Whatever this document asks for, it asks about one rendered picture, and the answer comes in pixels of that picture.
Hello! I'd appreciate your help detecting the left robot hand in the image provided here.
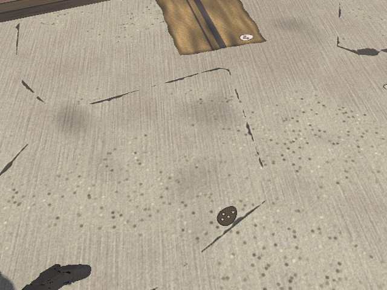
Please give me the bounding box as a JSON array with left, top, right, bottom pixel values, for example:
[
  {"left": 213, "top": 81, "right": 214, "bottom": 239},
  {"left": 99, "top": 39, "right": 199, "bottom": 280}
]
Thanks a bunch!
[{"left": 22, "top": 264, "right": 91, "bottom": 290}]

